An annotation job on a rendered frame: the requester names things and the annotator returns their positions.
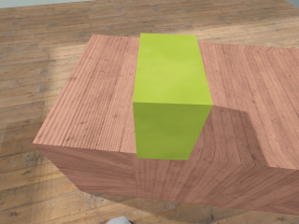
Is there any pedestal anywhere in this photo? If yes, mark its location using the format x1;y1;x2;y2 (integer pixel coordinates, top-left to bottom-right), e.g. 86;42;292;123
33;35;299;216

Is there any carton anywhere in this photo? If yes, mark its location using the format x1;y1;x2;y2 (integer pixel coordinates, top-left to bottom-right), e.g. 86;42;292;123
133;33;213;161

